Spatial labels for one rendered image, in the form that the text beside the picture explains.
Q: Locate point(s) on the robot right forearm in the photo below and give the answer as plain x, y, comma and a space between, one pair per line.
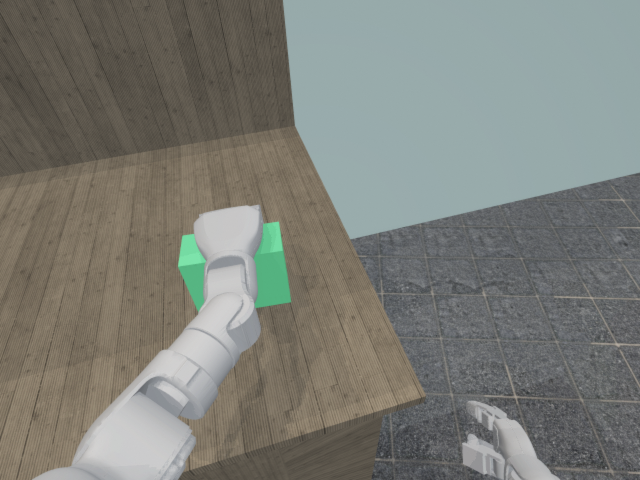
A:
526, 467

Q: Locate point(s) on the table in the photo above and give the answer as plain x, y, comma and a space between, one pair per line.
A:
120, 122

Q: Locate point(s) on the sponge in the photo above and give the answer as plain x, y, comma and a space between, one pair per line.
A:
272, 278

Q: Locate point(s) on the robot left forearm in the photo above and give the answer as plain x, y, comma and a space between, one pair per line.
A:
184, 379

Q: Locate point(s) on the left robot upper arm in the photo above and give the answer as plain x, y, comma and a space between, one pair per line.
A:
142, 441

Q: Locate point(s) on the left robot hand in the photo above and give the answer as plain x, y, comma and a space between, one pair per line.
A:
236, 228

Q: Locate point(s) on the right robot hand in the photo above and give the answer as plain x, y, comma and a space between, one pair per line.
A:
509, 439

